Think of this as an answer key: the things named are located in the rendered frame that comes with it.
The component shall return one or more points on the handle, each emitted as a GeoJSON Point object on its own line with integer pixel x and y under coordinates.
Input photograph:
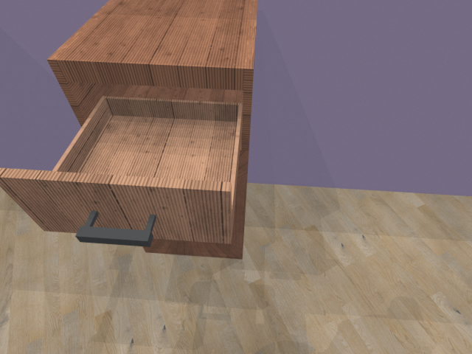
{"type": "Point", "coordinates": [128, 237]}

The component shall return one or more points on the cabinet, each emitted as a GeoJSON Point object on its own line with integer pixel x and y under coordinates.
{"type": "Point", "coordinates": [201, 50]}

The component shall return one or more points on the drawer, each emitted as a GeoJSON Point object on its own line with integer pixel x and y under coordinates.
{"type": "Point", "coordinates": [136, 157]}

